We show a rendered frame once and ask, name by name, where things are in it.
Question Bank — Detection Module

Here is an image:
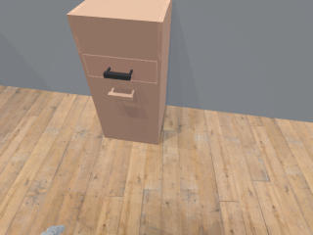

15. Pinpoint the cabinet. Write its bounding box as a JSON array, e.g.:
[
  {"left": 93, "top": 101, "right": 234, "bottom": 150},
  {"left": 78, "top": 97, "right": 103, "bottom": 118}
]
[{"left": 67, "top": 0, "right": 172, "bottom": 145}]

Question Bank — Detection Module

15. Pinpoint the drawer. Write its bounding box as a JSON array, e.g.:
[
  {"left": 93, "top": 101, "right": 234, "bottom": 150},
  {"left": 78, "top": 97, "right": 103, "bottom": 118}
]
[{"left": 83, "top": 54, "right": 157, "bottom": 83}]

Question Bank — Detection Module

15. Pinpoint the left robot hand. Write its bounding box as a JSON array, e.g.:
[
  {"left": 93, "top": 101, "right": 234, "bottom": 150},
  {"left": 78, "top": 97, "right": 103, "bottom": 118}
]
[{"left": 40, "top": 225, "right": 66, "bottom": 235}]

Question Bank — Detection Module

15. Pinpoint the handle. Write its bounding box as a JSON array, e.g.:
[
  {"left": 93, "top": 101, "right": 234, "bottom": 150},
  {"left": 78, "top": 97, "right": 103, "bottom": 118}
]
[
  {"left": 108, "top": 92, "right": 133, "bottom": 101},
  {"left": 103, "top": 67, "right": 133, "bottom": 81}
]

